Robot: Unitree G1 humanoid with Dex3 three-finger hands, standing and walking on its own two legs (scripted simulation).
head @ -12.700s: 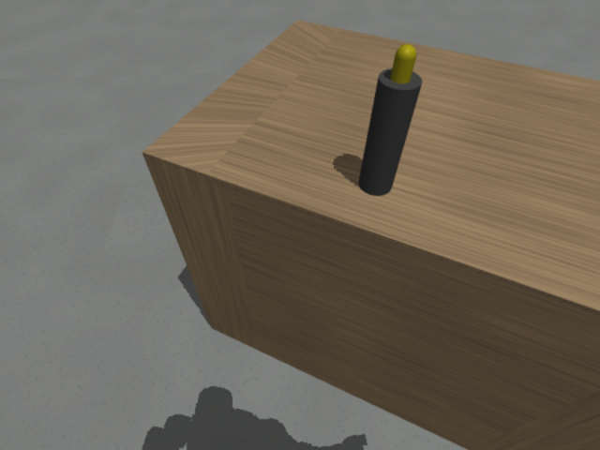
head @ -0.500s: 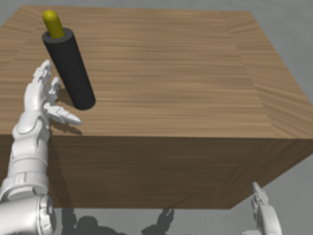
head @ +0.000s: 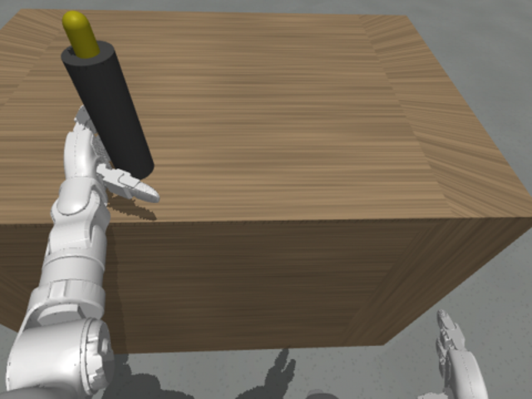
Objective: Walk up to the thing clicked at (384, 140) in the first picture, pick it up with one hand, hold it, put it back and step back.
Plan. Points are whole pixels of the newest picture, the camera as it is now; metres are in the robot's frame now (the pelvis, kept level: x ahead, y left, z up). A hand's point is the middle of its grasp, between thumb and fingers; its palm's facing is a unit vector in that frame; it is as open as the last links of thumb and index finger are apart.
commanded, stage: close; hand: left
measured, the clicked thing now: (110, 106) +0.47 +0.21 +0.19
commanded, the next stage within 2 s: settle in 0.66 s
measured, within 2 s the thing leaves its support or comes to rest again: leaves its support in 1.12 s
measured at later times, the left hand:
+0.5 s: hand (126, 131) +0.48 +0.21 +0.14, palm faces +0.17 -0.98 +0.02, open 12.6 cm
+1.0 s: hand (125, 142) +0.47 +0.21 +0.13, palm faces +0.17 -0.99 +0.00, open 8.3 cm
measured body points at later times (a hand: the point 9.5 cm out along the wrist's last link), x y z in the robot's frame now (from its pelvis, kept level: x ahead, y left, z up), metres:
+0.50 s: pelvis +0.00 +0.01 +0.00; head +0.06 +0.01 +0.44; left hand +0.47 +0.26 +0.14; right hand +0.14 -0.26 -0.05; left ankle +0.00 +0.14 -0.70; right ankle +0.03 -0.15 -0.70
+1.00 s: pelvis +0.01 +0.00 +0.00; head +0.06 +0.01 +0.45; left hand +0.45 +0.26 +0.13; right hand +0.15 -0.26 -0.05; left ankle +0.00 +0.14 -0.70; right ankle +0.03 -0.15 -0.70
